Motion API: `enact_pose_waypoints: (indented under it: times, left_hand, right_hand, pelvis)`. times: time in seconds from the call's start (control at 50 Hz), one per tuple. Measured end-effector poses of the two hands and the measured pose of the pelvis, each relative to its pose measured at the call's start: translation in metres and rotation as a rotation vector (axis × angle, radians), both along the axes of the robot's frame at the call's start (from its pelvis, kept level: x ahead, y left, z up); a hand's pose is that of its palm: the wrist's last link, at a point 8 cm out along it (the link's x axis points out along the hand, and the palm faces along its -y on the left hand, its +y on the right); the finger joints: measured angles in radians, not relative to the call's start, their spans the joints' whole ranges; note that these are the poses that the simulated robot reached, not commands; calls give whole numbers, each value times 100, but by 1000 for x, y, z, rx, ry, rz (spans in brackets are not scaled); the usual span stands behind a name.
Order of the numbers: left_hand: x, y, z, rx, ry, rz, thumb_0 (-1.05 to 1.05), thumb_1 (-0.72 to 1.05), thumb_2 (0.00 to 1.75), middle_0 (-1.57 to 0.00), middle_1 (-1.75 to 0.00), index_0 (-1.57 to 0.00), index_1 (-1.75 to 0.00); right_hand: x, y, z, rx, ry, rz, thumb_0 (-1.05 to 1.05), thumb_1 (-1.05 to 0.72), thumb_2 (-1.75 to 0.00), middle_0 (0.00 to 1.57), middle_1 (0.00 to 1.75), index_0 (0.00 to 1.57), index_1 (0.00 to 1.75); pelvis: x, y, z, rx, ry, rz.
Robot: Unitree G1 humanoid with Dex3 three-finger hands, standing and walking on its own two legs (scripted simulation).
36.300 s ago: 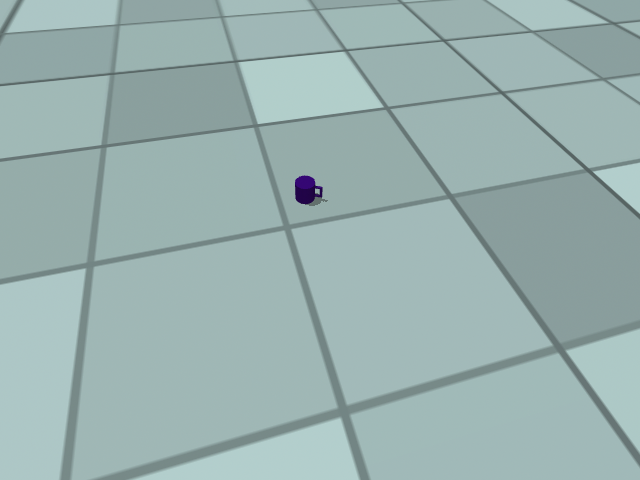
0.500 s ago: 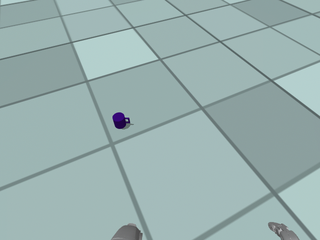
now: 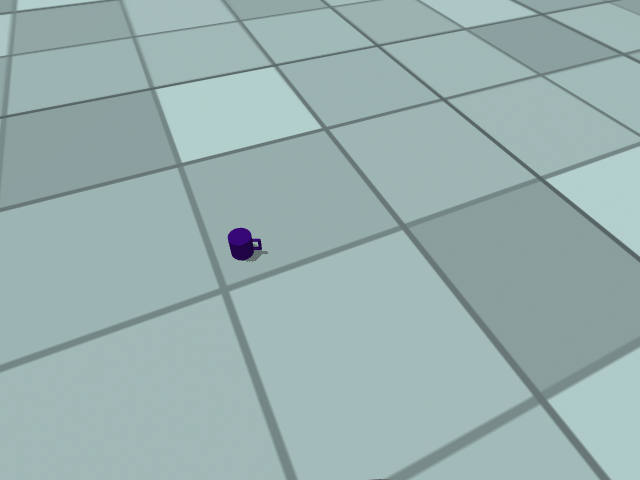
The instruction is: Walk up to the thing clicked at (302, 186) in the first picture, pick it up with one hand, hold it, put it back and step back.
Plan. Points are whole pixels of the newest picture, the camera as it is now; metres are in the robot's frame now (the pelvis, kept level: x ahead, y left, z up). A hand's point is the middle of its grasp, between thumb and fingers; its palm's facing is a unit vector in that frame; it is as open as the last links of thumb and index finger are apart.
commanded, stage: step back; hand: left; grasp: from above
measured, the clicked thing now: (245, 244) +1.06 +0.23 -0.72
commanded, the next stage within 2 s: stand in 0.52 s
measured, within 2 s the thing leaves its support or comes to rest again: neither
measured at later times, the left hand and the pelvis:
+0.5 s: hand out of the picture +0.12 +0.29 -0.15, palm faces +0.07 -0.92 -0.39, open 7.4 cm; pelvis +0.04 +0.02 -0.01, yaw +2 degrees
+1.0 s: hand out of the picture +0.12 +0.27 -0.14, palm faces +0.02 -0.94 -0.34, open 7.4 cm; pelvis +0.05 +0.01 +0.01, yaw +2 degrees
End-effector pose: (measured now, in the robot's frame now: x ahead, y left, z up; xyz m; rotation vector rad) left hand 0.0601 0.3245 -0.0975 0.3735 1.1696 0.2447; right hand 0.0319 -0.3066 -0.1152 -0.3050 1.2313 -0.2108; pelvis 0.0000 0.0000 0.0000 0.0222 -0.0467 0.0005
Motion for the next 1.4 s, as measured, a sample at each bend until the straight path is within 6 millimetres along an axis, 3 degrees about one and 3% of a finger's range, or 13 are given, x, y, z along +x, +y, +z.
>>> enact_pose_waypoints:
  times: [0.08,0.2,0.32,0.52,0.66,0.8,0.94,1.26,1.4]
  left_hand:
    - [14,-19,-4,11,-42,-2,1,90,90,-21,-30,-20,-30]
    - [24,-37,4,-11,-58,21,1,90,90,-21,-30,-20,-30]
    - [34,-25,4,-4,-45,40,1,90,90,-21,-30,-21,-30]
    - [53,11,-19,-20,-22,71,1,90,90,-21,-30,-20,-30]
    - [49,3,-18,-67,24,59,1,91,90,-20,-30,-20,-30]
    - [48,-9,-11,-87,38,53,1,90,90,-21,-30,-20,-30]
    - [50,-12,-6,-80,34,41,1,90,90,-21,-30,-20,-30]
    - [52,-12,-3,-68,48,18,1,90,90,-21,-30,-20,-30]
    - [52,-11,-6,-72,75,22,1,90,90,-21,-30,-20,-30]
  right_hand:
    - [17,-17,-13,-10,4,-10,0,-91,-90,20,30,20,30]
    - [49,-17,-14,1,5,29,0,-91,-90,20,30,20,30]
    - [69,-9,-14,-4,32,58,0,-91,-90,20,30,20,30]
    - [94,25,-11,-22,15,68,0,-91,-90,20,30,20,30]
    - [124,42,3,10,-60,91,0,-91,-90,20,30,20,30]
    - [145,43,12,25,-115,96,0,-91,-90,20,30,20,30]
    - [137,35,14,22,-96,78,0,-91,-90,20,30,20,30]
    - [81,21,8,12,32,20,0,-91,-90,20,30,20,30]
    - [70,22,6,10,81,12,0,-91,-90,20,30,20,30]
  pelvis:
    - [10,-12,-9,-30,-13,4]
    - [24,-14,-1,-17,-7,21]
    - [37,-7,-1,-16,6,36]
    - [43,18,-9,-17,5,35]
    - [52,21,2,-26,2,35]
    - [54,19,10,-23,-8,34]
    - [52,16,14,-22,-10,31]
    - [47,12,16,-24,5,27]
    - [52,13,16,-22,19,26]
